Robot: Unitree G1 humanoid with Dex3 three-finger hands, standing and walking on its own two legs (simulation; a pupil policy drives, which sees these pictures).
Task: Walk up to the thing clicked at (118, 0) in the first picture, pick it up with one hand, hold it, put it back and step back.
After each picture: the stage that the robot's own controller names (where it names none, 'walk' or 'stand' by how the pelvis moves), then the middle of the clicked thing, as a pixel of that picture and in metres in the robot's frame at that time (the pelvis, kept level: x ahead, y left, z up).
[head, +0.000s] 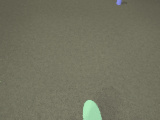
stand; out of the picture +2.33 -0.57 -0.65
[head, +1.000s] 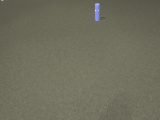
walk; (97, 12) +2.23 -0.09 -0.62
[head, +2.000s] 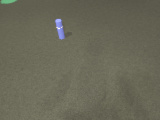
walk; (60, 29) +1.56 +0.34 -0.65
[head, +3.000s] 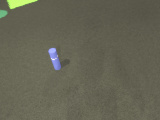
walk; (55, 59) +1.05 +0.35 -0.65
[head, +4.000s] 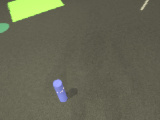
walk; (60, 91) +0.70 +0.28 -0.64
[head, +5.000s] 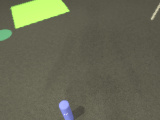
walk; (66, 112) +0.53 +0.22 -0.65
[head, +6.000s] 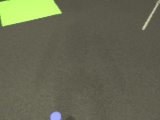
stand; out of the picture +0.44 +0.18 -0.65
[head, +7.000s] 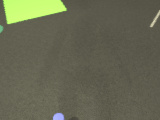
stand; out of the picture +0.42 +0.17 -0.64
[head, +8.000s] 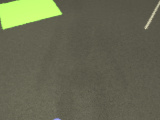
stand; out of the picture +0.40 +0.18 -0.66
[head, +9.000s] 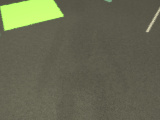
stand; out of the picture +0.39 +0.18 -0.66
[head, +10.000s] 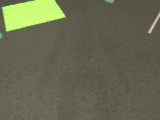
stand; out of the picture +0.38 +0.18 -0.66
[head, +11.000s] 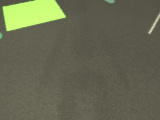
stand; out of the picture +0.38 +0.18 -0.66
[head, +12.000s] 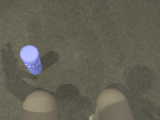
go down; (33, 62) +0.46 +0.19 -0.34
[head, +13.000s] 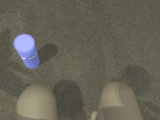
approach; (29, 54) +0.47 +0.21 -0.27
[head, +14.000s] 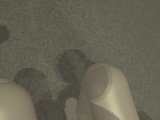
close in; out of the picture +0.46 +0.26 -0.17
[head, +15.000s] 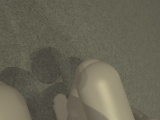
close; out of the picture +0.46 +0.27 -0.16
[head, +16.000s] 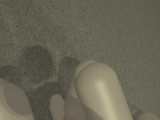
lift; out of the picture +0.43 +0.26 -0.17
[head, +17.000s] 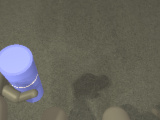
lift; (26, 80) +0.33 +0.18 +0.02
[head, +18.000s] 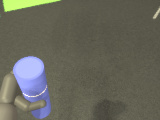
hold; (36, 92) +0.30 +0.16 +0.04
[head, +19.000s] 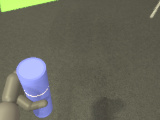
hold; (38, 92) +0.31 +0.15 +0.02
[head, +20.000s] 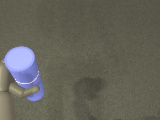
crouch; (29, 78) +0.36 +0.17 -0.02
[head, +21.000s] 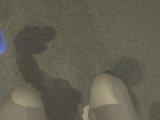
lower; out of the picture +0.49 +0.23 -0.04
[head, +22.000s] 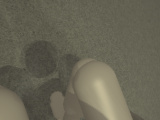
lower; out of the picture +0.46 +0.28 -0.16
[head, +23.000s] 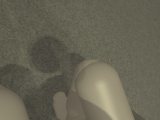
lower; out of the picture +0.45 +0.28 -0.17
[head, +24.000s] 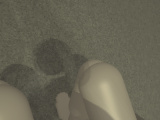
lower; out of the picture +0.44 +0.29 -0.16
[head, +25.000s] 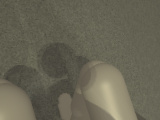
lower; out of the picture +0.43 +0.28 -0.16
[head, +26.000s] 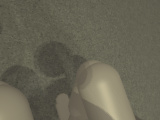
open; out of the picture +0.45 +0.25 -0.17
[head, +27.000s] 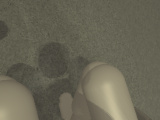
stand; out of the picture +0.44 +0.25 -0.17
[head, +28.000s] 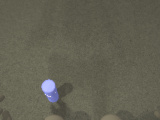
stand; (51, 92) +0.43 +0.17 -0.48
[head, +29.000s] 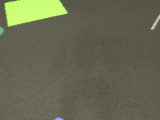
stand; out of the picture +0.41 +0.16 -0.60
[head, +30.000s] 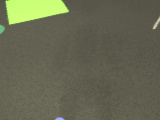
stand; out of the picture +0.40 +0.15 -0.60
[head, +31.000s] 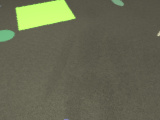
stand; out of the picture +0.42 +0.14 -0.65
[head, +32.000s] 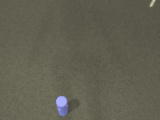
walk; (62, 106) +0.43 +0.11 -0.64
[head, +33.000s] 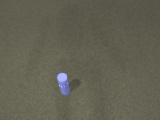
walk; (64, 84) +0.60 +0.16 -0.63
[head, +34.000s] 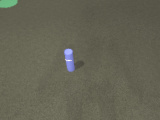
walk; (69, 60) +0.94 +0.18 -0.63
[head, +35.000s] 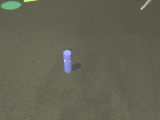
stand; (67, 61) +1.03 +0.14 -0.65
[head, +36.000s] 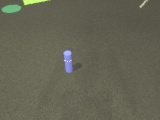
stand; (68, 62) +1.05 +0.15 -0.66
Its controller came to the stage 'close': yes
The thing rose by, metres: 0.68
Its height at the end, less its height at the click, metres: +0.00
